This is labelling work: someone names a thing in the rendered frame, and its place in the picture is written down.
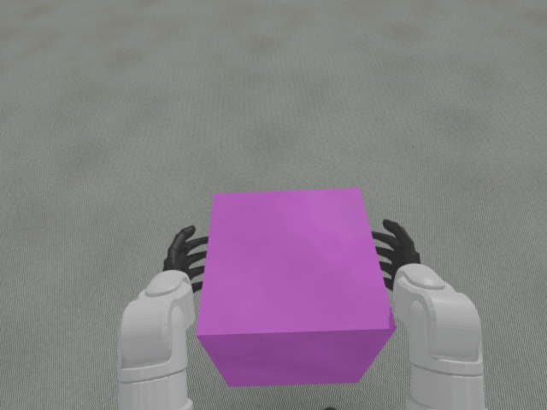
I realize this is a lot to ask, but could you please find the right robot forearm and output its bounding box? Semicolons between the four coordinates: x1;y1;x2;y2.
393;263;488;410

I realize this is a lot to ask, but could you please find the robot right hand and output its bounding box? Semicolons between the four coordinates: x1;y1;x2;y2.
371;220;421;292

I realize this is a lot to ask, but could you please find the robot left hand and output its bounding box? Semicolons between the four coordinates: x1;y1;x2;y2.
163;225;209;294

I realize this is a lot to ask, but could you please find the carton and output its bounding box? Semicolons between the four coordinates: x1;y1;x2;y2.
196;188;396;387

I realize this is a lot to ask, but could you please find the left robot forearm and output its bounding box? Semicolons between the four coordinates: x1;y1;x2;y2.
117;270;196;410

